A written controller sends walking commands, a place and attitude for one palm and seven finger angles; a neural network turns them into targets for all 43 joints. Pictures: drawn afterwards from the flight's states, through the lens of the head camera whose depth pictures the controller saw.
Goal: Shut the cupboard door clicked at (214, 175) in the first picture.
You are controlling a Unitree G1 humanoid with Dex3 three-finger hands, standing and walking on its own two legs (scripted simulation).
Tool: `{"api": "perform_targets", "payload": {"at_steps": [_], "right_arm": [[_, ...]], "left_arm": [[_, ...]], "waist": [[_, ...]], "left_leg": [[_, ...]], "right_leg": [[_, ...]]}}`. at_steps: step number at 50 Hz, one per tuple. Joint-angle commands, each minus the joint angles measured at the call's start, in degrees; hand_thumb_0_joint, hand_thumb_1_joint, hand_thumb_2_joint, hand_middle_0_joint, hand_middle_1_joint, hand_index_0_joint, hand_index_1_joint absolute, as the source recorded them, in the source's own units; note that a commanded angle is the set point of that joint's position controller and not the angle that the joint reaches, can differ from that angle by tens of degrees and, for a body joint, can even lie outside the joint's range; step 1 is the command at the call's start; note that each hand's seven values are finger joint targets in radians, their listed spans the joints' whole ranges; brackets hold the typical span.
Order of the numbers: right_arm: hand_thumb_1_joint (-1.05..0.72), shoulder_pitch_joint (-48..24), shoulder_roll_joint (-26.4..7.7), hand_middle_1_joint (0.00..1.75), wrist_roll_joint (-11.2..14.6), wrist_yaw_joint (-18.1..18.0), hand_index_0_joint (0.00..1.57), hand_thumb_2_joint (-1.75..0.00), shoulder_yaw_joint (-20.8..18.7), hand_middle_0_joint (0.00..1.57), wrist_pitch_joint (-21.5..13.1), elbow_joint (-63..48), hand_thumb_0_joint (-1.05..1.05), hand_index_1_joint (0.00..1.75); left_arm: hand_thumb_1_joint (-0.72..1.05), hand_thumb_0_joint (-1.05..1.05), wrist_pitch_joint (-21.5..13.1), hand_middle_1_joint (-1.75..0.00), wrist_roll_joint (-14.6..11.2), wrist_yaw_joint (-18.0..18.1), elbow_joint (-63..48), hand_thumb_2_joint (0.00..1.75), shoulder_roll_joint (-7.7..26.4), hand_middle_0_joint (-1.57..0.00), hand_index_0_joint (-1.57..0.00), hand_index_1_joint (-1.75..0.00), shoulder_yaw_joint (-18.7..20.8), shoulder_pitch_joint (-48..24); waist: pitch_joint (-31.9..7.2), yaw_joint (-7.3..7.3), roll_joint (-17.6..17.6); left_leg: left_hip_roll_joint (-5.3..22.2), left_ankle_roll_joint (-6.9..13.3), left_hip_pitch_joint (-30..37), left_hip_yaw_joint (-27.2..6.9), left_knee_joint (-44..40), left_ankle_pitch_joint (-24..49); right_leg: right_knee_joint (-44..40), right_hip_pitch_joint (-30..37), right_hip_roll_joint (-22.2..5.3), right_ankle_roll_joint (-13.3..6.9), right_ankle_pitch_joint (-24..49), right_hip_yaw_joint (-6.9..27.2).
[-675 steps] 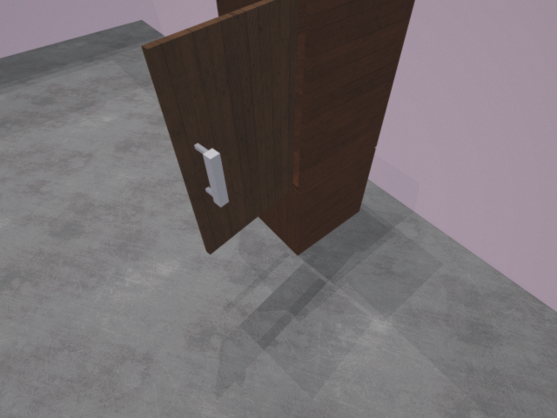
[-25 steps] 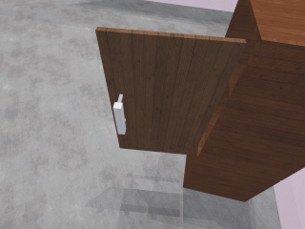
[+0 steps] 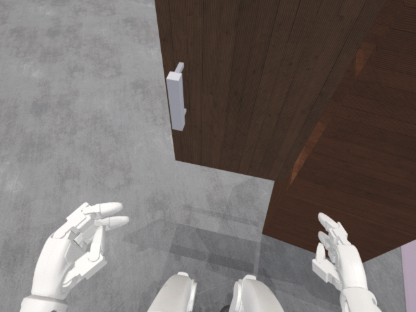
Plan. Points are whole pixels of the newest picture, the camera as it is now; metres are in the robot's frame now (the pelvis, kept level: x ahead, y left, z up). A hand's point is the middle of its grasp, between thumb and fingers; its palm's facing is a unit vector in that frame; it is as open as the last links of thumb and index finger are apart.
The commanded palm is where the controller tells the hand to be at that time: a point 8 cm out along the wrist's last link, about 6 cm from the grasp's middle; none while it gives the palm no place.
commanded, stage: raise the hand and make a fist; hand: left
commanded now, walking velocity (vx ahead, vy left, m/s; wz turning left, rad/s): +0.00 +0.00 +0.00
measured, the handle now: (179, 97) +0.54 +0.13 +0.08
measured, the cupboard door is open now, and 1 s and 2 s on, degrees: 98 98 98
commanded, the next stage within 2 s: bring the fist close to the handle in 1.36 s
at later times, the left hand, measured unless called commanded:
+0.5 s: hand (100, 226) +0.24 +0.21 +0.06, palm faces -0.10 -1.00 -0.01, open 3.4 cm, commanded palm +0.21 +0.27 +0.07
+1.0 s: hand (90, 208) +0.26 +0.23 +0.08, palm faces -0.10 -0.99 -0.04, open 3.1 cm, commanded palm +0.24 +0.28 +0.08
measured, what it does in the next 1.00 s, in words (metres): shifts its weight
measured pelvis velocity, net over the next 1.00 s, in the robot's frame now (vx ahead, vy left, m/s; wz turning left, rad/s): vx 0.03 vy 0.05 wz -0.02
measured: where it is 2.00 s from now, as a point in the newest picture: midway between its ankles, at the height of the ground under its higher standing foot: outside the picture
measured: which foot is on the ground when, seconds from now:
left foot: down 0.00-1.00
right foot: down 0.00-1.00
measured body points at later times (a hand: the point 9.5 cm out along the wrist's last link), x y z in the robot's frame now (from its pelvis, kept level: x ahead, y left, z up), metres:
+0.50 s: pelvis +0.02 +0.04 +0.01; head +0.10 +0.05 +0.46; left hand +0.24 +0.26 +0.06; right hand +0.20 -0.22 -0.06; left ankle +0.04 +0.11 -0.62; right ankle +0.07 -0.07 -0.62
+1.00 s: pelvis +0.03 +0.05 +0.02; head +0.10 +0.06 +0.47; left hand +0.26 +0.28 +0.08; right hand +0.21 -0.18 -0.04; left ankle +0.04 +0.11 -0.62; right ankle +0.07 -0.07 -0.62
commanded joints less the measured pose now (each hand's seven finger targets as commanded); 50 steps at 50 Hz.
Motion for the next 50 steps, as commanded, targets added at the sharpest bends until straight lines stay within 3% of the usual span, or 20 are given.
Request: {"api": "perform_targets", "payload": {"at_steps": [1, 5, 7, 11, 13, 15, 19, 20, 26, 28, 32, 34, 36, 41, 47, 50], "right_arm": [[-0.9, 1.6, -6.24, 0.3, 1.13, -1.77, 0.2, -0.9, -1.99, 0.2, -2.29, -5.49, 0.0, 0.3], [-0.9, 0.28, -4.73, 0.3, 1.46, -1.47, 0.2, -0.9, -1.96, 0.2, -1.24, -6.51, 0.0, 0.3], [-0.9, -0.13, -3.9, 0.3, 1.42, -1.08, 0.2, -0.9, -1.92, 0.2, -0.89, -6.97, 0.0, 0.3], [-0.9, 0.43, -3.73, 0.3, 0.7, -0.58, 0.2, -0.9, -1.94, 0.2, -1.05, -6.6, 0.0, 0.3], [-0.9, 0.92, -4.01, 0.3, 0.55, -0.37, 0.2, -0.9, -2.12, 0.2, -1.05, -6.45, 0.0, 0.3], [-0.9, 1.34, -4.72, 0.3, 0.36, -0.44, 0.2, -0.9, -2.2, 0.2, -0.84, -6.18, 0.0, 0.3], [-0.9, 1.93, -5.38, 0.3, 0.43, -0.51, 0.2, -0.9, -2.44, 0.2, -0.63, -7.11, 0.0, 0.3], [-0.9, 2.06, -5.76, 0.3, 0.22, -0.62, 0.2, -0.9, -2.37, 0.2, -0.44, -7.01, 0.0, 0.3], [-0.9, 3.06, -6.04, 0.3, 0.06, -0.35, 0.2, -0.9, -2.31, 0.2, 0.79, -7.86, 0.0, 0.3], [-0.9, 3.39, -6.17, 0.3, 0.21, -0.12, 0.2, -0.9, -2.36, 0.2, 1.43, -8.01, 0.0, 0.3], [-0.9, 3.7, -6.46, 0.3, 0.23, 0.25, 0.2, -0.9, -2.32, 0.2, 2.29, -8.79, 0.0, 0.3], [-0.9, 3.75, -6.55, 0.3, 0.3, 0.38, 0.2, -0.9, -2.23, 0.2, 2.68, -9.06, 0.0, 0.3], [-0.9, 3.65, -6.6, 0.3, 0.33, 0.31, 0.2, -0.9, -2.02, 0.2, 2.96, -9.43, 0.0, 0.3], [-0.9, 4.0, -6.67, 0.3, 0.38, 0.32, 0.2, -0.9, -1.75, 0.2, 2.96, -9.51, 0.0, 0.3], [-0.9, 4.23, -6.56, 0.3, 0.68, 0.28, 0.2, -0.9, -1.7, 0.2, 2.63, -8.84, 0.0, 0.3], [-0.9, 4.22, -6.59, 0.3, 0.63, 0.12, 0.2, -0.9, -1.67, 0.2, 2.4, -8.59, 0.0, 0.3]], "left_arm": [[0.9, 0.0, 0.21, -0.86, -0.72, -2.94, -11.11, 0.9, 8.65, -0.71, -0.71, -0.86, 2.01, -9.77], [0.9, 0.0, 6.66, -0.94, -2.13, -2.75, -10.07, 0.9, 10.27, -0.79, -0.79, -0.94, 7.31, -4.32], [0.9, 0.0, 7.51, -0.98, -2.81, -1.77, -11.38, 0.9, 8.99, -0.82, -0.82, -0.98, 7.99, -3.17], [0.9, 0.0, 5.42, -1.06, -2.25, -0.18, -13.16, 0.9, 7.28, -0.9, -0.9, -1.06, 6.73, -2.14], [0.9, 0.0, 4.42, -1.1, -1.74, -0.02, -12.34, 0.9, 5.55, -0.93, -0.93, -1.1, 4.4, -1.0], [0.9, 0.0, 3.68, -1.14, -1.35, -0.04, -11.06, 0.9, 5.96, -0.97, -0.97, -1.14, 4.11, -1.53], [0.9, 0.0, 2.13, -1.22, -1.27, 0.16, -13.53, 0.9, 6.44, -1.04, -1.04, -1.22, 3.78, -1.99], [0.9, 0.0, 1.93, -1.24, -1.14, 0.47, -14.49, 0.9, 7.93, -1.06, -1.06, -1.24, 4.81, -3.1], [0.9, 0.0, 2.25, -1.36, -0.43, 1.73, -17.69, 0.9, 6.77, -1.17, -1.17, -1.36, 3.26, -2.05], [0.9, 0.0, 3.11, -1.4, -0.06, 1.98, -16.95, 0.9, 6.14, -1.21, -1.21, -1.4, 2.66, -1.0], [0.9, 0.0, 4.6, -1.48, 0.72, 1.78, -17.83, 0.9, 6.41, -1.28, -1.28, -1.48, 1.98, -1.94], [0.9, 0.0, 5.36, -1.5, 0.57, 1.86, -16.7, 0.9, 6.4, -1.3, -1.3, -1.5, 2.23, -2.57], [0.9, 0.0, 5.68, -1.5, 0.69, 1.57, -16.69, 0.9, 6.88, -1.3, -1.3, -1.5, 2.42, -4.01], [0.9, 0.0, 5.86, -1.5, 0.38, 1.26, -16.79, 0.9, 7.53, -1.3, -1.3, -1.5, 3.33, -5.53], [0.9, 0.0, 6.3, -1.5, -0.11, 0.64, -15.21, 0.9, 7.94, -1.3, -1.3, -1.5, 4.04, -6.49], [0.9, 0.0, 6.62, -1.5, -0.84, 0.2, -12.79, 0.9, 8.43, -1.3, -1.3, -1.5, 5.1, -6.19]], "waist": [[-10.28, -4.83, 1.83], [-14.72, -1.0, 1.76], [-15.53, -0.62, -0.42], [-15.4, -0.65, -0.24], [-13.8, -1.72, -0.86], [-11.74, -2.21, -1.77], [-12.83, -2.17, 0.85], [-13.38, -1.89, 1.37], [-15.25, -1.89, 5.74], [-14.7, -2.24, 4.88], [-14.99, -2.33, 6.68], [-13.88, -2.71, 4.85], [-12.73, -2.57, 6.03], [-14.34, -2.3, 6.31], [-14.29, -2.5, 5.29], [-13.96, -2.33, 2.4]], "left_leg": [[1.66, 1.53, -2.56, -0.66, -9.37, 4.05], [1.46, 1.0, -1.93, -0.88, -11.21, 8.58], [1.44, 0.5, -2.28, -1.1, -11.82, 9.57], [1.29, 0.32, -0.28, -1.53, -13.33, 13.21], [1.28, 0.34, 0.45, -1.59, -13.97, 12.83], [1.35, 0.44, 0.45, -1.84, -14.1, 12.63], [1.21, 0.17, 2.24, -1.97, -15.27, 11.08], [1.29, 0.08, 3.21, -2.34, -15.4, 12.49], [1.59, -1.7, 9.15, -3.52, -17.62, 18.16], [1.92, -2.32, 10.33, -4.24, -18.33, 19.29], [2.47, -3.4, 12.89, -5.39, -19.09, 22.7], [2.47, -3.52, 12.3, -5.77, -19.67, 19.81], [2.52, -3.68, 12.26, -6.03, -20.24, 18.64], [2.53, -4.1, 13.55, -6.55, -20.65, 20.06], [2.25, -3.7, 13.1, -5.8, -20.89, 19.59], [1.71, -3.0, 10.46, -4.8, -20.1, 19.2]], "right_leg": [[-19.23, 14.29, -2.61, 3.73, -12.01, 16.5], [-18.67, 20.78, -2.95, 3.73, -6.36, 16.24], [-18.7, 22.69, -3.74, 4.36, -3.3, 16.44], [-15.95, 21.59, -2.66, 3.77, 3.25, 12.94], [-15.45, 19.06, -2.16, 3.69, 3.11, 11.34], [-14.81, 16.92, -1.48, 3.17, 2.4, 10.15], [-14.36, 15.24, -1.31, 2.91, 0.43, 9.13], [-13.29, 14.96, -0.81, 2.52, 2.4, 8.21], [-11.15, 13.41, -0.13, 2.29, 8.62, 4.83], [-11.24, 12.86, 0.11, 2.45, 9.1, 4.1], [-10.96, 11.81, 0.27, 2.44, 10.07, 3.49], [-11.58, 11.56, 0.43, 2.55, 8.87, 3.28], [-11.6, 10.98, 0.49, 2.34, 8.17, 3.26], [-11.79, 11.83, 0.48, 2.26, 8.98, 3.32], [-13.07, 13.52, 0.41, 2.36, 9.31, 3.5], [-13.6, 15.89, 0.5, 2.21, 10.02, 4.01]]}}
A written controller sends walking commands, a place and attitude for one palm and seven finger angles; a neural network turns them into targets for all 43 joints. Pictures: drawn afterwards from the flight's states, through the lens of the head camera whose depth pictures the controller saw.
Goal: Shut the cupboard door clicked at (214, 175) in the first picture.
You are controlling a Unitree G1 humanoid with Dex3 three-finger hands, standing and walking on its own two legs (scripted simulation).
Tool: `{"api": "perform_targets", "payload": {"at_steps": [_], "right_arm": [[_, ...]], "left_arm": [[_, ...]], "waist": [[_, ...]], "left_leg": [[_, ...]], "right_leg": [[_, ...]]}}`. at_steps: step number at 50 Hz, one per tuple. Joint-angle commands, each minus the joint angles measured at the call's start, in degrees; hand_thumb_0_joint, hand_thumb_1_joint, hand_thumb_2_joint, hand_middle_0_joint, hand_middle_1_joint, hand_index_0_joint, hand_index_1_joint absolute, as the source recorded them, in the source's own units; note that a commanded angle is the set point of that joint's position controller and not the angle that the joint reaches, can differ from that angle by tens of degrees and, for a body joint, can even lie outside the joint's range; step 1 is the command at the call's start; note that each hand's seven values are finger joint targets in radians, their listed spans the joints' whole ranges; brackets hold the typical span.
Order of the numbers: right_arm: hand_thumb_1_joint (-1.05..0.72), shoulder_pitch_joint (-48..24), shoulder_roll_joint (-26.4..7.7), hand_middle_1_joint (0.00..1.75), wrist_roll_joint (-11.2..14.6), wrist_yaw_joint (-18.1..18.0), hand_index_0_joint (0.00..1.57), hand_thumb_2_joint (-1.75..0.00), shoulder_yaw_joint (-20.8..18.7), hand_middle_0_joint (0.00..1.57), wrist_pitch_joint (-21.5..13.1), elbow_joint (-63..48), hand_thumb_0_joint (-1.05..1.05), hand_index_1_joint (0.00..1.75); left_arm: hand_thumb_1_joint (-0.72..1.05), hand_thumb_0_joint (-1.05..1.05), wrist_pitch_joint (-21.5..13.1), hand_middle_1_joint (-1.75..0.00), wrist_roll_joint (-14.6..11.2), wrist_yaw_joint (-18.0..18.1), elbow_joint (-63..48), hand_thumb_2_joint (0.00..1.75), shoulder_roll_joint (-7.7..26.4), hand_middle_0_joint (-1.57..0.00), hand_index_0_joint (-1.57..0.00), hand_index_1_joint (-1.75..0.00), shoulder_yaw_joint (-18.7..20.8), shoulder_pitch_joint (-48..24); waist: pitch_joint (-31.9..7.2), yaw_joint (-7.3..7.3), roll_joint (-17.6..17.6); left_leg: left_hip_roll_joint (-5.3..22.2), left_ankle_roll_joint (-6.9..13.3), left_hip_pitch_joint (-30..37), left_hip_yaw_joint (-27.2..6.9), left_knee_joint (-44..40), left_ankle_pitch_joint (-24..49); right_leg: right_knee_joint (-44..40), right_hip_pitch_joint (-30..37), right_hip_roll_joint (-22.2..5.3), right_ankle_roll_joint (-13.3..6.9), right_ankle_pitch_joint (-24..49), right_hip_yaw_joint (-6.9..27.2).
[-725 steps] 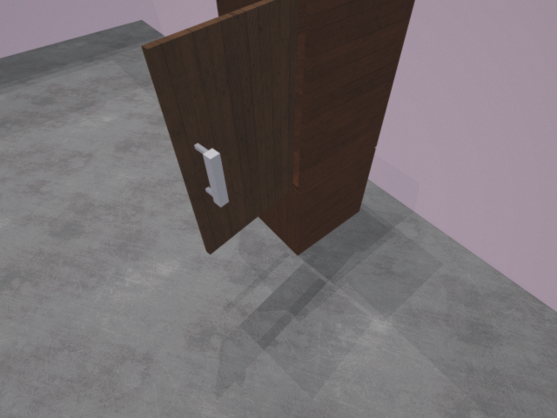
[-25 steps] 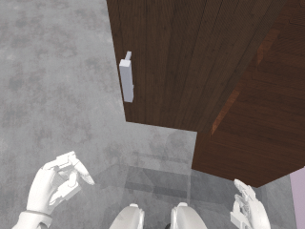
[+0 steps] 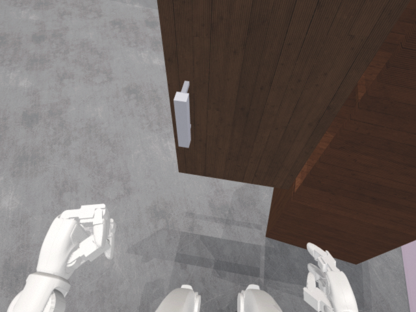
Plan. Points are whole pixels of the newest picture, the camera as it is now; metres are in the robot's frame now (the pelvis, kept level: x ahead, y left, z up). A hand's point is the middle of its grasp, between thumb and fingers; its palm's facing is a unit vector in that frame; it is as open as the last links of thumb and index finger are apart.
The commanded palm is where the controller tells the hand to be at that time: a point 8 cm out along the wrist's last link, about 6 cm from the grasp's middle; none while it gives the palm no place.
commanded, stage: raise the hand and make a fist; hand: left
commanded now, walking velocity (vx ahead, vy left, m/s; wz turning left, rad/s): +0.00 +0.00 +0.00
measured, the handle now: (185, 115) +0.51 +0.10 +0.05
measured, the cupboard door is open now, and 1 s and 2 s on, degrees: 98 98 98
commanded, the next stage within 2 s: bring the fist close to the handle in 0.36 s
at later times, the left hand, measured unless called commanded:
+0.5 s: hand (122, 244) +0.22 +0.16 +0.05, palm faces -0.08 -1.00 -0.03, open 3.1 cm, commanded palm +0.21 +0.21 +0.05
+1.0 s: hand (163, 192) +0.32 +0.11 +0.05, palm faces -0.10 -0.99 -0.03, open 3.1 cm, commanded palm +0.31 +0.16 +0.05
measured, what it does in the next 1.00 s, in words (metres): stands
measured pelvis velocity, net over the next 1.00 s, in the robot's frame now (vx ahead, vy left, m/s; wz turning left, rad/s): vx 0.00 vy -0.03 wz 0.00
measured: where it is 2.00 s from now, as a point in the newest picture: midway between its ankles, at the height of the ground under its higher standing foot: outside the picture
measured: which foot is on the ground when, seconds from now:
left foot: down 0.00-1.00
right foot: down 0.00-1.00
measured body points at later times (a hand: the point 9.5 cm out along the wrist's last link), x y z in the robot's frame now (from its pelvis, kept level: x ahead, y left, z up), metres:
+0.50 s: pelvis +0.00 -0.02 +0.00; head +0.06 -0.01 +0.45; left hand +0.22 +0.22 +0.06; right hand +0.19 -0.25 -0.07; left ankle +0.00 +0.06 -0.65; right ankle +0.04 -0.12 -0.65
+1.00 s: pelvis +0.00 -0.03 +0.00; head +0.08 -0.03 +0.45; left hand +0.32 +0.17 +0.06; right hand +0.16 -0.27 -0.09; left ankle +0.00 +0.06 -0.65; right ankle +0.04 -0.12 -0.65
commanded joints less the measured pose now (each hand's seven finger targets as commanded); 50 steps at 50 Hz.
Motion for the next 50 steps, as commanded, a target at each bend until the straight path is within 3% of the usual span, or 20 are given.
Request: {"api": "perform_targets", "payload": {"at_steps": [1, 3, 9, 10, 12, 15, 17, 20, 23, 28, 31, 33, 36, 41, 44, 45, 47, 50], "right_arm": [[-0.9, -1.69, -8.27, 0.3, 0.69, -1.06, 0.2, -0.9, -4.28, 0.2, -3.43, -8.38, 0.0, 0.3], [-0.9, -1.8, -8.26, 0.3, 0.76, -1.02, 0.2, -0.9, -4.45, 0.2, -3.58, -8.27, 0.0, 0.3], [-0.9, -2.13, -7.97, 0.3, 0.77, -0.87, 0.2, -0.9, -4.42, 0.2, -3.9, -7.92, 0.0, 0.3], [-0.9, -2.16, -8.06, 0.3, 0.55, -0.99, 0.2, -0.9, -4.41, 0.2, -3.79, -7.85, 0.0, 0.3], [-0.9, -2.22, -7.64, 0.3, 0.74, -1.01, 0.2, -0.9, -4.47, 0.2, -3.81, -7.73, 0.0, 0.3], [-0.9, -2.31, -7.78, 0.3, 0.71, -1.12, 0.2, -0.9, -4.45, 0.2, -3.7, -7.53, 0.0, 0.3], [-0.9, -2.53, -7.53, 0.3, 0.81, -1.09, 0.2, -0.9, -4.32, 0.2, -3.59, -7.58, 0.0, 0.3], [-0.9, -2.5, -7.66, 0.3, 0.72, -1.32, 0.2, -0.9, -4.3, 0.2, -3.51, -7.3, 0.0, 0.3], [-0.9, -2.8, -7.48, 0.3, 1.02, -1.3, 0.2, -0.9, -4.28, 0.2, -3.54, -7.49, 0.0, 0.3], [-0.9, -2.6, -7.8, 0.3, 0.78, -1.67, 0.2, -0.9, -3.73, 0.2, -3.67, -6.22, 0.0, 0.3], [-0.9, -2.35, -8.04, 0.3, 0.8, -1.74, 0.2, -0.9, -3.65, 0.2, -3.24, -5.83, 0.0, 0.3], [-0.9, -2.24, -7.8, 0.3, 0.95, -1.44, 0.2, -0.9, -3.67, 0.2, -3.09, -5.99, 0.0, 0.3], [-0.9, -1.83, -7.64, 0.3, 0.91, -1.04, 0.2, -0.9, -3.67, 0.2, -2.23, -6.34, 0.0, 0.3], [-0.9, -1.93, -7.59, 0.3, 0.68, -0.55, 0.2, -0.9, -3.44, 0.2, -0.24, -5.89, 0.0, 0.3], [-0.9, -2.1, -7.56, 0.3, 0.56, -0.26, 0.2, -0.9, -3.54, 0.2, 0.18, -5.33, 0.0, 0.3], [-0.9, -1.78, -7.81, 0.3, 0.36, -0.37, 0.2, -0.9, -3.48, 0.2, 0.55, -4.91, 0.0, 0.3], [-0.9, -1.7, -7.53, 0.3, 0.37, -0.12, 0.2, -0.9, -3.65, 0.2, 0.82, -4.43, 0.0, 0.3], [-0.9, -1.09, -7.84, 0.3, 0.3, -0.05, 0.2, -0.9, -3.9, 0.2, 1.29, -3.63, 0.0, 0.3]], "left_arm": [[0.9, 0.0, -3.47, -1.5, -1.89, -0.88, -9.8, 0.9, 5.68, -1.3, -1.3, -1.5, 3.89, -1.33], [0.9, 0.0, -3.84, -1.5, -1.96, -0.84, -9.65, 0.9, 5.85, -1.3, -1.3, -1.5, 3.87, -1.35], [0.9, 0.0, -5.25, -1.5, -1.39, 0.34, -10.85, 0.9, 6.35, -1.3, -1.3, -1.5, 3.84, -0.82], [0.9, 0.0, -5.21, -1.5, -1.61, 0.4, -10.39, 0.9, 7.73, -1.3, -1.3, -1.5, 5.11, -1.5], [0.9, 0.0, -5.71, -1.5, -1.64, 0.43, -10.74, 0.9, 6.77, -1.3, -1.3, -1.5, 4.55, -1.05], [0.9, 0.0, -5.86, -1.5, -1.62, 0.61, -9.61, 0.9, 6.91, -1.3, -1.3, -1.5, 4.5, -0.92], [0.9, 0.0, -5.89, -1.5, -1.28, 0.6, -10.01, 0.9, 6.2, -1.3, -1.3, -1.5, 3.49, -1.15], [0.9, 0.0, -5.68, -1.5, -1.63, 0.43, -8.52, 0.9, 6.71, -1.3, -1.3, -1.5, 4.09, -1.35], [0.9, 0.0, -6.07, -1.5, -1.44, 0.27, -9.82, 0.9, 6.34, -1.3, -1.3, -1.5, 3.42, -1.64], [0.9, 0.0, -6.42, -1.5, -0.34, 1.61, -8.1, 0.9, 4.69, -1.3, -1.3, -1.5, -0.04, -12.4], [0.9, 0.0, -5.54, -1.5, 0.57, 2.45, -6.19, 0.9, 5.95, -1.3, -1.3, -1.5, 0.73, -16.0], [0.9, 0.0, -4.68, -1.5, 1.15, 3.03, -6.12, 0.9, 4.53, -1.3, -1.3, -1.5, -0.81, -16.78], [0.9, 0.0, -2.99, -1.5, 1.77, 4.29, -5.4, 0.9, 4.09, -1.3, -1.3, -1.5, -1.34, -16.48], [0.9, 0.0, -2.09, -1.5, 3.48, 7.43, 0.89, 0.9, 3.37, -1.3, -1.3, -1.5, -1.34, -22.32], [0.9, 0.0, -3.04, -1.5, 4.02, 8.94, 2.39, 0.9, 2.3, -1.3, -1.3, -1.5, -2.37, -27.73], [0.9, 0.0, -3.2, -1.5, 4.25, 9.27, 3.33, 0.9, 3.52, -1.3, -1.3, -1.5, -1.53, -29.74], [0.9, 0.0, -4.04, -1.5, 4.74, 9.35, 3.93, 0.9, 1.87, -1.3, -1.3, -1.5, -3.16, -33.02], [0.9, 0.0, -4.49, -1.5, 4.9, 9.68, 6.03, 0.9, 1.99, -1.3, -1.3, -1.5, -3.28, -35.37]], "waist": [[-13.24, -0.05, 0.17], [-13.06, -0.36, -0.76], [-12.24, -0.2, 1.72], [-12.24, 0.05, 1.21], [-13.48, -0.26, 0.51], [-12.37, -0.4, -0.25], [-12.31, -0.65, 0.98], [-12.03, -0.98, -1.62], [-12.38, -0.98, -0.03], [-10.75, -2.99, -0.06], [-13.19, -2.32, -0.49], [-15.18, -1.84, 1.5], [-17.32, -1.31, 0.37], [-13.0, -1.95, -3.59], [-13.67, -2.33, -1.94], [-14.12, -2.18, -2.14], [-17.11, -2.5, -1.23], [-18.57, -2.61, -1.65]], "left_leg": [[2.59, -6.48, 6.22, -6.06, -13.55, 19.07], [2.55, -6.07, 5.52, -5.69, -13.34, 17.77], [2.56, -5.59, 5.46, -5.26, -13.83, 15.77], [2.38, -5.39, 4.32, -5.22, -13.19, 15.9], [2.22, -4.78, 3.75, -4.18, -12.51, 15.7], [2.25, -4.55, 2.94, -4.2, -12.15, 15.65], [2.21, -4.14, 2.99, -3.63, -12.08, 14.93], [2.22, -3.74, 1.56, -3.6, -11.13, 14.79], [2.25, -3.66, 2.36, -3.19, -11.41, 13.76], [2.39, -3.18, 1.36, -3.49, -10.4, 10.33], [2.32, -3.09, 1.83, -3.54, -10.65, 11.63], [2.22, -3.36, 3.84, -3.61, -11.59, 13.59], [2.29, -3.46, 5.43, -3.39, -12.3, 17.29], [2.19, -3.22, 2.08, -2.77, -12.59, 13.88], [2.15, -3.25, 2.96, -2.64, -12.79, 12.63], [2.09, -3.17, 2.54, -2.66, -12.59, 13.27], [2.09, -3.19, 4.14, -2.35, -12.46, 14.86], [2.32, -3.2, 5.38, -2.41, -12.46, 17.36]], "right_leg": [[-5.98, 11.91, 0.76, -1.43, 8.74, 1.72], [-6.51, 12.02, 0.61, -1.23, 8.04, 2.05], [-7.11, 11.6, 0.47, -1.33, 6.23, 2.58], [-6.96, 12.27, 0.64, -1.57, 6.57, 2.99], [-7.51, 13.7, 0.18, -1.14, 6.77, 3.75], [-7.5, 13.62, 0.38, -1.3, 6.84, 3.91], [-8.06, 13.55, 0.01, -1.03, 6.34, 4.28], [-8.4, 14.32, 0.13, -0.98, 6.4, 5.02], [-8.99, 14.06, -0.27, -0.72, 5.19, 5.36], [-9.0, 10.64, -0.39, -0.42, 1.45, 5.54], [-8.64, 12.33, -0.42, -0.67, 2.83, 5.68], [-8.21, 13.07, -0.61, -0.69, 5.35, 5.01], [-8.01, 15.55, -0.55, -0.63, 10.0, 4.73], [-9.25, 15.1, -0.82, -0.36, 7.09, 5.44], [-9.46, 13.93, -1.09, -0.43, 5.83, 5.57], [-9.29, 14.92, -1.03, -0.63, 6.57, 5.86], [-8.74, 15.68, -1.21, -0.49, 8.89, 5.99], [-8.37, 16.54, -1.12, -0.53, 12.11, 5.89]]}}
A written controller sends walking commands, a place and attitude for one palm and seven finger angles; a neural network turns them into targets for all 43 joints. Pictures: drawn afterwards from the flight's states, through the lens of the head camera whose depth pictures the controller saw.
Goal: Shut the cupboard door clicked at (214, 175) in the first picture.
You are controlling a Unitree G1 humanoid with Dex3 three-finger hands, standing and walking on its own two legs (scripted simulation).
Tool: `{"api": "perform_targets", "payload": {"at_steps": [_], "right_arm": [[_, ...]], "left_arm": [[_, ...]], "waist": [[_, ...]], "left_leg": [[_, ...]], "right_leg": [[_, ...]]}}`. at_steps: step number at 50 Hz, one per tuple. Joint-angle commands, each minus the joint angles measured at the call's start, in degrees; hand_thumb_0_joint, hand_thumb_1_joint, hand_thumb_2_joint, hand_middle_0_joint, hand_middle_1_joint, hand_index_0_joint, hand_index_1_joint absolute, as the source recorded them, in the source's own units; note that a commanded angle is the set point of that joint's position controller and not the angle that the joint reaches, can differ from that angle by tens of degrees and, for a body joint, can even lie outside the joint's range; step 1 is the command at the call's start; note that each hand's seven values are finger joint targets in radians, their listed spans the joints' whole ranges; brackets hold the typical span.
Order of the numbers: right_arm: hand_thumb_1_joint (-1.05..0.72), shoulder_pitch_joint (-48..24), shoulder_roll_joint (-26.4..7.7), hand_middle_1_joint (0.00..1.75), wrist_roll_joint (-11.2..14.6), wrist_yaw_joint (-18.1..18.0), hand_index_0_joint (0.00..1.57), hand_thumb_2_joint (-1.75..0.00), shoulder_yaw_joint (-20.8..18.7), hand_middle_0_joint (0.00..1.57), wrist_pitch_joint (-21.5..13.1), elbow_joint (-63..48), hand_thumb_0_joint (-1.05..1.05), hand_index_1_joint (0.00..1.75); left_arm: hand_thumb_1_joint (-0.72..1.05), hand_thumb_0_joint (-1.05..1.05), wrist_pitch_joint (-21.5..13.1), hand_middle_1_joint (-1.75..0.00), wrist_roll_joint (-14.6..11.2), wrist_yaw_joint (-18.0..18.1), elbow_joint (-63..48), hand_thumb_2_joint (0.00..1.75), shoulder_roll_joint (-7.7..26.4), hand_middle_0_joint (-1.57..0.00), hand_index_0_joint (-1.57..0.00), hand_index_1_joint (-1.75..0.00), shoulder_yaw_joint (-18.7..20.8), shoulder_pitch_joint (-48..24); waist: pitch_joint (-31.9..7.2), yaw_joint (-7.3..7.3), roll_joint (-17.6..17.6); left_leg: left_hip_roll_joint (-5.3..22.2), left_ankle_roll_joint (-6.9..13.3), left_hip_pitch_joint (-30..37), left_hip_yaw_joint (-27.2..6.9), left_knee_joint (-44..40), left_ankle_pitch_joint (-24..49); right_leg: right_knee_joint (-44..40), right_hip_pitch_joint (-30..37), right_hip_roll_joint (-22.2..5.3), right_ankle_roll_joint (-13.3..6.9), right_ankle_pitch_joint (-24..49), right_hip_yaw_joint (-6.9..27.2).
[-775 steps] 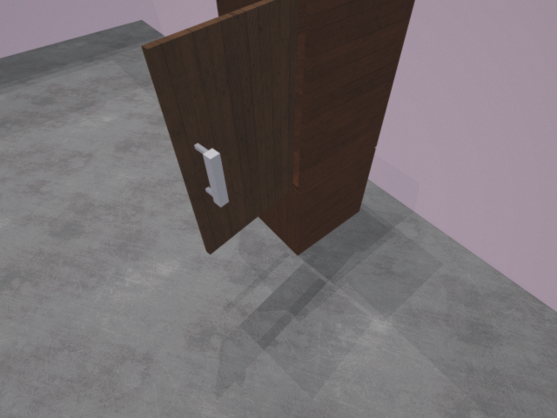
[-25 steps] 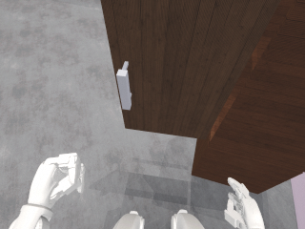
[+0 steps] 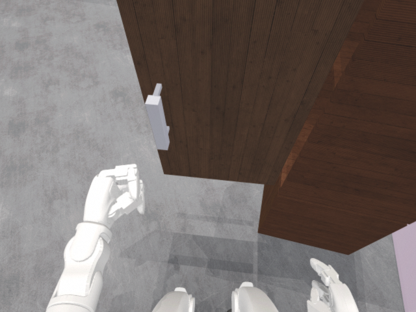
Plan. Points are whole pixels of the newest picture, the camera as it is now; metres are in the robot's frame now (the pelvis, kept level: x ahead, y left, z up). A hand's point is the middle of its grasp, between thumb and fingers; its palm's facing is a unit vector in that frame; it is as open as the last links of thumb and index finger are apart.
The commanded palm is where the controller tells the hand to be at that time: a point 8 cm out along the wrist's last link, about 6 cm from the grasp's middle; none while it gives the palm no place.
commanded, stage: bring the fist close to the handle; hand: left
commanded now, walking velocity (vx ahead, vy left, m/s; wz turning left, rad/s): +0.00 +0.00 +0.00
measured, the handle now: (161, 118) +0.51 +0.12 +0.05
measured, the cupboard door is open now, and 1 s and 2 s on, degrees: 98 98 80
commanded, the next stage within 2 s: push the door shut along its arc in 0.86 s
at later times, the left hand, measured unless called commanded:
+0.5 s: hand (171, 153) +0.41 +0.09 +0.05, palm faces -0.09 -1.00 -0.02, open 3.1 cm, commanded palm +0.39 +0.15 +0.05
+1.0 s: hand (169, 152) +0.41 +0.09 +0.05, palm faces -0.09 -1.00 -0.02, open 3.1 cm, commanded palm +0.39 +0.15 +0.05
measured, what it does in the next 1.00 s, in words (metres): stands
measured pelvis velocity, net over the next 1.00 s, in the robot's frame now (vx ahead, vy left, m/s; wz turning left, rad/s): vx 0.00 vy -0.01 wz -0.01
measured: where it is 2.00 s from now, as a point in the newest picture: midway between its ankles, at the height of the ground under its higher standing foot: outside the picture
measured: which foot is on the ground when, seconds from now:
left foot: down 0.00-1.00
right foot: down 0.00-1.00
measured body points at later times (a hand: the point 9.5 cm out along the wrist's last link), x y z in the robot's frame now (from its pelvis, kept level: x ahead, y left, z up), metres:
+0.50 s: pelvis +0.00 +0.00 +0.00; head +0.09 -0.01 +0.44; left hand +0.41 +0.14 +0.05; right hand +0.11 -0.25 -0.11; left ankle +0.00 +0.08 -0.65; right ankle +0.04 -0.09 -0.65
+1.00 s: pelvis +0.00 -0.01 +0.01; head +0.09 -0.01 +0.45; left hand +0.41 +0.15 +0.05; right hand +0.09 -0.27 -0.11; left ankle +0.00 +0.08 -0.65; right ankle +0.04 -0.09 -0.65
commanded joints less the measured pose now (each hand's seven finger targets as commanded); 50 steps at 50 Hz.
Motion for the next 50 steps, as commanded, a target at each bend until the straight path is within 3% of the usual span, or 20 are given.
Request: {"api": "perform_targets", "payload": {"at_steps": [1, 4, 5, 9, 10, 11, 15, 18, 19, 20, 22, 24, 25, 28, 29, 32, 41, 45, 48, 50], "right_arm": [[-0.9, -1.12, -7.08, 0.3, 0.31, -0.45, 0.2, -0.9, -3.34, 0.2, -2.04, -6.99, 0.0, 0.3], [-0.9, -0.53, -7.11, 0.3, 0.35, -0.17, 0.2, -0.9, -3.54, 0.2, -1.35, -6.06, 0.0, 0.3], [-0.9, -0.02, -7.49, 0.3, 0.23, -0.23, 0.2, -0.9, -3.61, 0.2, -0.92, -5.66, 0.0, 0.3], [-0.9, 0.04, -7.09, 0.3, 0.1, 0.24, 0.2, -0.9, -3.76, 0.2, 0.11, -5.02, 0.0, 0.3], [-0.9, 0.43, -7.4, 0.3, -0.14, 0.21, 0.2, -0.9, -3.75, 0.2, 0.5, -4.96, 0.0, 0.3], [-0.9, 0.46, -7.04, 0.3, -0.16, 0.42, 0.2, -0.9, -3.63, 0.2, 0.86, -4.79, 0.0, 0.3], [-0.9, 1.24, -7.26, 0.3, -0.41, 0.72, 0.2, -0.9, -3.83, 0.2, 1.66, -3.8, 0.0, 0.3], [-0.9, 2.0, -7.12, 0.3, -0.5, 1.01, 0.2, -0.9, -3.94, 0.2, 2.17, -2.57, 0.0, 0.3], [-0.9, 2.28, -7.26, 0.3, -0.46, 1.03, 0.2, -0.9, -4.11, 0.2, 2.35, -2.09, 0.0, 0.3], [-0.9, 2.86, -7.66, 0.3, -0.68, 0.94, 0.2, -0.9, -4.1, 0.2, 2.61, -2.02, 0.0, 0.3], [-0.9, 3.26, -7.21, 0.3, -0.78, 1.26, 0.2, -0.9, -4.18, 0.2, 2.89, -1.42, 0.0, 0.3], [-0.9, 3.84, -7.45, 0.3, -1.0, 1.44, 0.2, -0.9, -4.23, 0.2, 3.29, -1.09, 0.0, 0.3], [-0.9, 4.38, -7.83, 0.3, -1.13, 1.44, 0.2, -0.9, -4.3, 0.2, 3.6, -1.31, 0.0, 0.3], [-0.9, 4.5, -7.22, 0.3, -1.0, 2.11, 0.2, -0.9, -4.29, 0.2, 4.29, -2.34, 0.0, 0.3], [-0.9, 4.57, -7.1, 0.3, -1.01, 2.3, 0.2, -0.9, -4.3, 0.2, 4.43, -2.4, 0.0, 0.3], [-0.9, 5.03, -7.36, 0.3, -0.82, 2.22, 0.2, -0.9, -4.34, 0.2, 5.07, -2.29, 0.0, 0.3], [-0.9, 4.83, -7.28, 0.3, -0.72, 1.27, 0.2, -0.9, -4.41, 0.2, 4.64, -0.74, 0.0, 0.3], [-0.9, 4.98, -7.64, 0.3, -0.62, 1.28, 0.2, -0.9, -4.52, 0.2, 4.55, -0.77, 0.0, 0.3], [-0.9, 5.13, -7.61, 0.3, -0.73, 1.52, 0.2, -0.9, -4.63, 0.2, 4.64, -0.67, 0.0, 0.3], [-0.9, 5.38, -8.06, 0.3, -0.78, 1.48, 0.2, -0.9, -4.43, 0.2, 4.97, -0.92, 0.0, 0.3]], "left_arm": [[0.9, 0.0, -4.68, -1.5, -0.14, 0.42, -9.97, 0.9, 4.79, -1.3, -1.3, -1.5, 1.48, -14.61], [0.9, 0.0, -4.3, -1.5, 0.39, 1.25, -6.62, 0.9, 2.93, -1.3, -1.3, -1.5, -0.33, -18.63], [0.9, 0.0, -4.05, -1.5, 0.49, 1.67, -5.09, 0.9, 4.31, -1.3, -1.3, -1.5, 1.18, -19.57], [0.9, 0.0, -4.78, -1.5, 1.31, 3.56, -2.4, 0.9, 3.77, -1.3, -1.3, -1.5, 1.53, -24.69], [0.9, 0.0, -4.96, -1.5, 1.65, 4.07, -1.96, 0.9, 5.15, -1.3, -1.3, -1.5, 2.75, -25.12], [0.9, 0.0, -4.97, -1.5, 2.12, 4.29, -0.08, 0.9, 3.23, -1.3, -1.3, -1.5, 1.09, -26.41], [0.9, 0.0, -6.47, -1.5, 2.66, 5.35, 2.84, 0.9, 3.64, -1.3, -1.3, -1.5, 1.6, -33.02], [0.9, 0.0, -6.82, -1.5, 3.04, 5.86, 7.8, 0.9, 1.43, -1.3, -1.3, -1.5, 0.02, -38.92], [0.9, 0.0, -7.08, -1.5, 3.22, 6.23, 9.58, 0.9, 2.47, -1.3, -1.3, -1.5, 1.21, -40.33], [0.9, 0.0, -7.22, -1.5, 3.51, 6.57, 10.61, 0.9, 3.67, -1.3, -1.3, -1.5, 2.3, -41.31], [0.9, 0.0, -7.83, -1.5, 3.74, 7.02, 12.75, 0.9, 1.84, -1.3, -1.3, -1.5, 1.32, -44.97], [0.9, 0.0, -8.22, -1.5, 3.88, 7.62, 16.43, 0.9, 3.89, -1.3, -1.3, -1.5, 4.04, -44.76], [0.9, 0.0, -8.47, -1.5, 4.01, 7.7, 16.59, 0.9, 6.43, -1.3, -1.3, -1.5, 6.47, -43.23], [0.9, 0.0, -9.27, -1.5, 4.16, 6.99, 16.17, 0.9, 4.68, -1.3, -1.3, -1.5, 5.39, -40.07], [0.9, 0.0, -9.43, -1.5, 4.21, 6.81, 16.08, 0.9, 3.67, -1.3, -1.3, -1.5, 4.26, -40.52], [0.9, 0.0, -9.42, -1.5, 3.88, 6.48, 17.61, 0.9, 5.09, -1.3, -1.3, -1.5, 5.74, -40.58], [0.9, 0.0, -12.24, -1.5, 3.29, 4.69, 17.25, 0.9, 6.22, -1.3, -1.3, -1.5, 5.49, -46.94], [0.9, 0.0, -11.85, -1.5, 3.01, 4.02, 18.2, 0.9, 4.84, -1.3, -1.3, -1.5, 4.08, -47.21], [0.9, 0.0, -11.33, -1.5, 2.88, 4.35, 19.46, 0.9, 3.6, -1.3, -1.3, -1.5, 3.72, -46.18], [0.9, 0.0, -11.03, -1.5, 3.29, 4.17, 20.46, 0.9, 6.04, -1.3, -1.3, -1.5, 5.18, -46.49]], "waist": [[-18.48, -0.4, -0.63], [-17.63, -1.3, -1.73], [-17.26, -1.16, -2.87], [-19.0, -1.15, -2.41], [-19.6, -0.5, -1.43], [-19.17, -1.38, -1.92], [-20.08, -1.74, -1.14], [-19.8, -3.51, -2.52], [-19.65, -3.48, -3.12], [-20.35, -3.14, -2.47], [-21.6, -3.89, -1.07], [-21.89, -3.4, -3.4], [-23.44, -2.25, -2.93], [-24.82, -1.43, -2.82], [-24.03, -1.81, -2.1], [-21.29, -2.43, -5.54], [-21.4, -3.88, -2.85], [-22.01, -3.63, -0.4], [-22.56, -3.61, -2.09], [-21.71, -3.44, -2.41]], "left_leg": [[1.99, -1.77, 5.53, -3.1, -10.26, 17.43], [2.19, -1.92, 6.27, -3.35, -10.42, 17.78], [2.21, -1.77, 5.52, -3.35, -10.3, 17.87], [2.04, -1.91, 5.94, -2.6, -10.4, 17.84], [2.01, -2.04, 6.11, -2.82, -10.54, 19.17], [2.07, -1.94, 6.48, -2.53, -10.46, 19.42], [2.13, -2.08, 6.68, -2.73, -10.38, 19.28], [2.23, -2.03, 6.63, -2.64, -10.09, 18.33], [2.25, -2.03, 6.05, -2.66, -10.14, 17.39], [2.17, -1.97, 5.87, -2.86, -10.12, 17.95], [2.08, -2.04, 7.12, -2.54, -9.92, 18.46], [1.86, -1.83, 5.0, -2.08, -9.81, 17.77], [1.8, -1.91, 4.78, -2.16, -9.93, 19.18], [1.83, -2.03, 5.16, -1.28, -10.5, 21.28], [1.8, -1.98, 5.08, -1.11, -10.69, 20.68], [1.76, -1.56, 2.54, -0.69, -10.76, 17.62], [1.51, -1.13, 3.05, -0.58, -10.25, 14.13], [1.74, -1.47, 5.8, -1.48, -10.85, 15.53], [1.82, -1.58, 6.42, -1.61, -10.88, 17.1], [1.72, -1.43, 4.74, -1.54, -10.61, 17.05]], "right_leg": [[-8.27, 17.3, -1.59, 1.31, 13.31, 4.83], [-8.33, 15.74, -1.58, 1.48, 13.61, 4.35], [-8.44, 16.35, -1.5, 1.41, 14.0, 4.48], [-8.45, 16.95, -1.73, 1.56, 14.68, 4.9], [-7.9, 17.72, -1.63, 1.19, 15.89, 4.78], [-8.12, 17.18, -1.64, 1.38, 16.53, 4.76], [-7.82, 16.75, -1.56, 1.22, 16.49, 4.93], [-8.27, 15.32, -1.51, 1.61, 15.88, 4.85], [-8.44, 15.09, -1.45, 1.61, 14.98, 5.0], [-8.04, 15.6, -1.32, 1.4, 15.66, 5.08], [-8.09, 14.86, -1.37, 1.54, 16.26, 5.02], [-8.38, 16.51, -1.27, 1.66, 16.42, 5.63], [-7.75, 18.37, -1.16, 1.41, 18.33, 5.65], [-7.81, 20.67, -1.29, 1.5, 21.38, 5.84], [-8.23, 20.4, -1.28, 1.52, 20.88, 5.88], [-9.6, 20.85, -1.32, 1.88, 18.88, 6.58], [-10.84, 19.72, -1.61, 2.09, 14.94, 8.05], [-9.93, 17.57, -1.25, 1.6, 15.3, 6.54], [-9.7, 17.59, -1.22, 1.7, 16.76, 5.96], [-9.36, 18.2, -1.19, 1.64, 17.6, 6.3]]}}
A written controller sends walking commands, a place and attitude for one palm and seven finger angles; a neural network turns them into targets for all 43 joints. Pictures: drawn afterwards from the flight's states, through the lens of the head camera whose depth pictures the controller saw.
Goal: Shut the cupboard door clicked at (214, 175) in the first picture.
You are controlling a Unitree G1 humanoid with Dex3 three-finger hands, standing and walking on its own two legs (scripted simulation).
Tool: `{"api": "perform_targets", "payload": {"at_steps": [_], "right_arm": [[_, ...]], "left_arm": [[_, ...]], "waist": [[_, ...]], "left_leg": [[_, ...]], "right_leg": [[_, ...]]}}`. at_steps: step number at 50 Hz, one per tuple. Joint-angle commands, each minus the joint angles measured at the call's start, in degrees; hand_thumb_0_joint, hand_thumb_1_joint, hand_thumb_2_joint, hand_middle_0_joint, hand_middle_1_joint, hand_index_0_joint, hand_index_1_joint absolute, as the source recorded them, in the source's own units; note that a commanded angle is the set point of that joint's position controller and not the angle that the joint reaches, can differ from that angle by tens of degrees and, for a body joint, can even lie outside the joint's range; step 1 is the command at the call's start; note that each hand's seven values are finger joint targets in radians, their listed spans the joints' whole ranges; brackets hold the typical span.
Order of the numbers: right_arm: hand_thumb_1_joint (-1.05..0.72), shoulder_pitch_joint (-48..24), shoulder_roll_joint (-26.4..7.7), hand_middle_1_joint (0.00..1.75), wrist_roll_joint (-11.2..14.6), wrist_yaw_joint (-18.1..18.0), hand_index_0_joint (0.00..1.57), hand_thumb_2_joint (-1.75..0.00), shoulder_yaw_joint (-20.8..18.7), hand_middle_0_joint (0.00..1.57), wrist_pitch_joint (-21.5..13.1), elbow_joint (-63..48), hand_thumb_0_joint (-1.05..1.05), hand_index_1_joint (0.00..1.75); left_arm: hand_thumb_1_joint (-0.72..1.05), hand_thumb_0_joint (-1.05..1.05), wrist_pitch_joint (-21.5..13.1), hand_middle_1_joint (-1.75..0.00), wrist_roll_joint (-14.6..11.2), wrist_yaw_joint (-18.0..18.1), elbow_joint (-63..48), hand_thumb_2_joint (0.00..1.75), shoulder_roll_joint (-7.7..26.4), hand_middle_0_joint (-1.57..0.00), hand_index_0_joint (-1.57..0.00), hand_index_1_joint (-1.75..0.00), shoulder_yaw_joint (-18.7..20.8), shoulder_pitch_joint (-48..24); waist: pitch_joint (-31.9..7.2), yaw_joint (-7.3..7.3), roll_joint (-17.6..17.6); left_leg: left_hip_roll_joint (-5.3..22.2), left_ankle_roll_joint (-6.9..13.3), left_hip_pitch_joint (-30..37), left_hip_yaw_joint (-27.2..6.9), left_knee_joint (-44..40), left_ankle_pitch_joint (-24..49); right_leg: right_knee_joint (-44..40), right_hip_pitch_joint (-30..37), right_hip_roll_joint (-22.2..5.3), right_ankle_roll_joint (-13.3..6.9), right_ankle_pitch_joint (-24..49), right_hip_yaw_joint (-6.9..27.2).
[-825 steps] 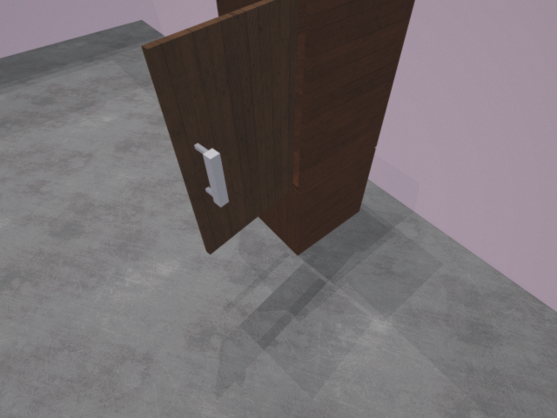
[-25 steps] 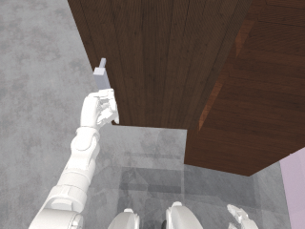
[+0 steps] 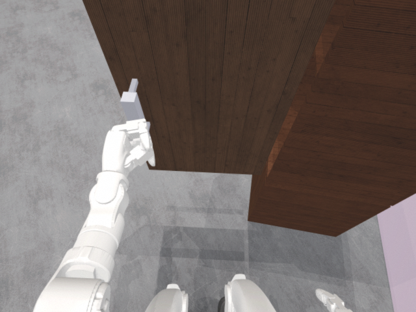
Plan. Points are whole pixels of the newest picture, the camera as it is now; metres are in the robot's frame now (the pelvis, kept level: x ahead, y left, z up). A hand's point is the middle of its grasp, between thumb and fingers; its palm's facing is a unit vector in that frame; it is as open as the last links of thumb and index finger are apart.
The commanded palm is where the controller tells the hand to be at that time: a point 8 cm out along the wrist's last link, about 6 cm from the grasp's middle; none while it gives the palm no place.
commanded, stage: push the door shut along its arc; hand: left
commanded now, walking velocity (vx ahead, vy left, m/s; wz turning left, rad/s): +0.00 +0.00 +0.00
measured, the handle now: (139, 114) +0.51 +0.14 +0.04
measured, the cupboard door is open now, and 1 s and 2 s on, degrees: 98 80 66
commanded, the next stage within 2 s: pull the fist back off the door in 1.72 s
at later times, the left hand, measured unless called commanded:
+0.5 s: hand (156, 130) +0.46 +0.10 +0.05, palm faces -0.20 -0.98 -0.06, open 3.1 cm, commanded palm +0.46 +0.14 +0.04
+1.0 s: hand (175, 106) +0.52 +0.06 +0.05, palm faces -0.32 -0.95 -0.04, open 3.1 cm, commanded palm +0.53 +0.11 +0.04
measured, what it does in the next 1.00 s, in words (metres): stands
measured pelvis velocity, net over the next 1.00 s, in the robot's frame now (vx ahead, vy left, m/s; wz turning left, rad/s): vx -0.02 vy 0.01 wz -0.02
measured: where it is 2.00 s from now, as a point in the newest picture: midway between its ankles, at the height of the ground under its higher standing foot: outside the picture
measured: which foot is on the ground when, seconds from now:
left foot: down 0.00-1.00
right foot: down 0.00-1.00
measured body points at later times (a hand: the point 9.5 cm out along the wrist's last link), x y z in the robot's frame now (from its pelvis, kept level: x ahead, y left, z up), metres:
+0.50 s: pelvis -0.01 +0.00 -0.01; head +0.11 +0.00 +0.42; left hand +0.47 +0.15 +0.05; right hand +0.04 -0.26 -0.14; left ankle +0.00 +0.09 -0.66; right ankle +0.04 -0.08 -0.66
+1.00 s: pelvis -0.02 +0.01 -0.03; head +0.14 +0.01 +0.39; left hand +0.54 +0.11 +0.05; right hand -0.04 -0.26 -0.14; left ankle +0.00 +0.09 -0.66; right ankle +0.04 -0.08 -0.66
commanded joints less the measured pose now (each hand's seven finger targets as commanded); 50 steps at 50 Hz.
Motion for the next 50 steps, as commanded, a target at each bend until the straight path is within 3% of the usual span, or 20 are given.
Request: {"api": "perform_targets", "payload": {"at_steps": [1, 3, 5, 6, 9, 11, 15, 18, 22, 23, 26, 29, 32, 34, 37, 39, 41, 44, 47, 50], "right_arm": [[-0.9, 3.65, -7.67, 0.3, 0.32, -0.61, 0.2, -0.9, -2.58, 0.2, -1.41, -5.33, 0.0, 0.3], [-0.9, 3.76, -7.64, 0.3, 0.28, -0.7, 0.2, -0.9, -2.5, 0.2, -1.28, -5.21, 0.0, 0.3], [-0.9, 3.98, -7.83, 0.3, 0.21, -0.93, 0.2, -0.9, -2.5, 0.2, -1.26, -5.39, 0.0, 0.3], [-0.9, 3.85, -7.49, 0.3, 0.25, -0.83, 0.2, -0.9, -2.32, 0.2, -1.27, -5.06, 0.0, 0.3], [-0.9, 4.58, -7.91, 0.3, 0.27, -0.84, 0.2, -0.9, -2.32, 0.2, -1.29, -4.45, 0.0, 0.3], [-0.9, 5.23, -8.01, 0.3, 0.32, -0.81, 0.2, -0.9, -2.3, 0.2, -1.16, -4.55, 0.0, 0.3], [-0.9, 6.3, -8.44, 0.3, 0.47, -0.86, 0.2, -0.9, -2.34, 0.2, -1.08, -3.57, 0.0, 0.3], [-0.9, 7.23, -8.81, 0.3, 0.34, -0.86, 0.2, -0.9, -2.39, 0.2, -1.12, -2.69, 0.0, 0.3], [-0.9, 8.45, -9.45, 0.3, 0.19, -0.74, 0.2, -0.9, -2.4, 0.2, -1.05, -1.89, 0.0, 0.3], [-0.9, 9.04, -9.68, 0.3, 0.1, -0.78, 0.2, -0.9, -2.43, 0.2, -0.96, -1.59, 0.0, 0.3], [-0.9, 9.94, -9.97, 0.3, -0.08, -0.61, 0.2, -0.9, -2.4, 0.2, -1.0, -1.38, 0.0, 0.3], [-0.9, 11.13, -10.5, 0.3, -0.34, -0.66, 0.2, -0.9, -2.19, 0.2, -0.68, -1.18, 0.0, 0.3], [-0.9, 12.12, -10.68, 0.3, -0.62, -0.49, 0.2, -0.9, -2.11, 0.2, -0.55, -1.54, 0.0, 0.3], [-0.9, 12.47, -10.53, 0.3, -0.61, -0.24, 0.2, -0.9, -1.88, 0.2, -0.32, -1.85, 0.0, 0.3], [-0.9, 13.43, -11.11, 0.3, -0.59, -0.29, 0.2, -0.9, -1.66, 0.2, -0.11, -1.76, 0.0, 0.3], [-0.9, 14.15, -11.14, 0.3, -0.67, -0.33, 0.2, -0.9, -1.5, 0.2, -0.18, -1.77, 0.0, 0.3], [-0.9, 14.85, -11.23, 0.3, -0.89, -0.23, 0.2, -0.9, -1.54, 0.2, -0.42, -1.75, 0.0, 0.3], [-0.9, 15.44, -11.4, 0.3, -0.87, -0.18, 0.2, -0.9, -1.47, 0.2, -0.26, -1.7, 0.0, 0.3], [-0.9, 16.23, -11.7, 0.3, -0.83, -0.47, 0.2, -0.9, -1.24, 0.2, -0.32, -1.37, 0.0, 0.3], [-0.9, 17.04, -11.58, 0.3, -1.01, -0.45, 0.2, -0.9, -1.07, 0.2, -0.7, -1.32, 0.0, 0.3]], "left_arm": [[0.9, 0.0, -3.58, -1.5, 0.4, -0.49, -10.69, 0.9, 8.09, -1.3, -1.3, -1.5, 1.95, -21.98], [0.9, 0.0, -3.98, -1.5, 0.79, -0.69, -9.05, 0.9, 9.34, -1.3, -1.3, -1.5, 2.84, -24.49], [0.9, 0.0, -4.5, -1.5, 0.93, -1.09, -9.2, 0.9, 10.52, -1.3, -1.3, -1.5, 3.4, -26.67], [0.9, 0.0, -4.56, -1.5, 0.95, -1.61, -8.35, 0.9, 8.39, -1.3, -1.3, -1.5, 1.46, -28.73], [0.9, 0.0, -4.36, -1.5, 0.52, -2.74, -4.18, 0.9, 10.45, -1.3, -1.3, -1.5, 3.35, -30.63], [0.9, 0.0, -4.07, -1.5, 0.31, -3.96, -2.93, 0.9, 10.27, -1.3, -1.3, -1.5, 3.32, -31.45], [0.9, 0.0, -4.27, -1.5, 0.38, -5.61, -0.7, 0.9, 9.83, -1.3, -1.3, -1.5, 1.58, -39.69], [0.9, 0.0, -4.25, -1.5, 0.57, -6.43, 2.24, 0.9, 9.6, -1.3, -1.3, -1.5, 0.86, -43.6], [0.9, 0.0, -3.95, -1.5, 0.88, -7.76, 4.93, 0.9, 9.99, -1.3, -1.3, -1.5, 0.26, -47.06], [0.9, 0.0, -3.74, -1.5, 0.77, -7.82, 5.6, 0.9, 10.22, -1.3, -1.3, -1.5, 0.57, -48.55], [0.9, 0.0, -3.15, -1.5, 0.56, -8.14, 7.21, 0.9, 10.19, -1.3, -1.3, -1.5, 0.55, -50.93], [0.9, 0.0, -2.63, -1.5, 1.39, -7.68, 9.58, 0.9, 15.28, -1.3, -1.3, -1.5, 4.38, -53.07], [0.9, 0.0, -2.78, -1.5, 2.28, -8.4, 9.75, 0.9, 17.7, -1.3, -1.3, -1.5, 5.62, -54.42], [0.9, 0.0, -2.05, -1.5, 2.45, -8.97, 11.13, 0.9, 16.82, -1.3, -1.3, -1.5, 4.68, -54.76], [0.9, 0.0, -0.62, -1.5, 2.35, -9.29, 14.41, 0.9, 19.06, -1.3, -1.3, -1.5, 6.52, -56.77], [0.9, 0.0, -0.06, -1.5, 2.95, -9.28, 14.43, 0.9, 20.55, -1.3, -1.3, -1.5, 6.88, -59.45], [0.9, 0.0, -0.14, -1.5, 3.38, -9.97, 14.3, 0.9, 20.35, -1.3, -1.3, -1.5, 6.27, -60.85], [0.9, 0.0, 1.11, -1.5, 3.28, -11.1, 15.12, 0.9, 21.36, -1.3, -1.3, -1.5, 6.77, -61.35], [0.9, 0.0, 2.09, -1.5, 3.41, -12.04, 15.73, 0.9, 23.72, -1.3, -1.3, -1.5, 7.61, -64.68], [0.9, 0.0, 2.82, -1.5, 3.32, -12.65, 15.06, 0.9, 23.43, -1.3, -1.3, -1.5, 6.95, -67.65]], "waist": [[-22.14, -1.39, -1.62], [-21.63, -1.52, -3.11], [-23.25, -1.3, -0.89], [-23.29, -2.31, 0.13], [-23.59, -2.67, -1.95], [-24.99, -2.63, -0.98], [-23.79, -4.46, 1.19], [-24.43, -5.89, -0.11], [-25.83, -6.6, 2.98], [-25.75, -6.99, 1.72], [-26.78, -7.53, 3.27], [-25.93, -7.85, 0.52], [-29.02, -7.58, 2.5], [-27.96, -7.94, 4.13], [-25.91, -9.04, 1.69], [-26.53, -9.82, 1.59], [-29.02, -9.83, 4.52], [-28.99, -10.52, 3.38], [-29.02, -11.3, 4.33], [-31.02, -11.69, 6.89]], "left_leg": [[1.19, -0.67, 5.29, -2.47, -7.4, 14.7], [1.04, -0.59, 3.75, -2.5, -7.24, 13.2], [0.96, -0.57, 4.86, -2.63, -6.88, 14.27], [1.06, -0.69, 5.86, -2.77, -6.9, 14.35], [1.01, -0.55, 4.06, -2.77, -6.22, 13.43], [1.0, -0.55, 5.01, -2.95, -6.1, 15.07], [1.25, -0.63, 6.72, -4.17, -5.91, 14.12], [1.27, -0.41, 5.85, -4.34, -5.18, 12.85], [1.48, -0.64, 7.74, -5.39, -4.8, 13.63], [1.57, -0.58, 7.89, -5.84, -4.71, 13.78], [1.57, -0.53, 8.73, -6.2, -4.22, 14.55], [1.5, -0.05, 3.93, -5.83, -3.63, 12.21], [1.51, 0.04, 4.17, -5.74, -2.64, 14.22], [1.59, -0.12, 4.23, -5.75, -2.82, 14.08], [1.79, 0.28, 1.28, -5.9, -2.13, 11.96], [1.77, 0.57, -0.53, -5.62, -1.37, 11.24], [1.9, 0.39, 1.83, -6.11, -0.97, 13.17], [2.13, 0.56, 0.8, -5.84, -0.14, 13.78], [2.37, 0.68, 0.1, -6.05, 0.78, 13.83], [2.34, 0.65, 1.73, -6.41, 1.35, 15.37]], "right_leg": [[-7.54, 19.45, -1.88, 2.45, 15.69, 5.52], [-7.68, 19.88, -1.97, 2.53, 14.27, 5.94], [-7.0, 19.91, -1.81, 2.19, 15.45, 6.01], [-6.94, 18.5, -1.84, 2.28, 15.3, 5.59], [-7.07, 18.62, -1.83, 2.47, 14.35, 6.07], [-6.44, 18.7, -1.67, 2.26, 16.09, 5.81], [-6.11, 13.94, -1.44, 1.95, 13.41, 4.92], [-6.37, 12.65, -1.45, 2.21, 11.83, 5.08], [-5.53, 9.47, -1.27, 1.8, 11.12, 4.42], [-5.39, 8.92, -1.18, 1.77, 10.86, 4.1], [-5.07, 7.33, -1.02, 1.71, 10.75, 3.94], [-5.18, 8.86, -0.97, 1.87, 9.18, 4.57], [-4.15, 9.51, -0.88, 1.71, 11.17, 4.85], [-4.15, 8.41, -0.76, 1.63, 10.67, 4.61], [-4.45, 7.53, -0.42, 1.84, 8.75, 4.76], [-4.29, 7.85, -0.4, 1.91, 8.35, 5.15], [-3.44, 6.74, -0.39, 1.77, 9.66, 4.83], [-3.57, 6.9, -0.2, 1.88, 10.37, 4.99], [-3.12, 5.83, 0.0, 1.84, 10.17, 5.02], [-2.3, 4.83, 0.2, 1.56, 10.99, 4.67]]}}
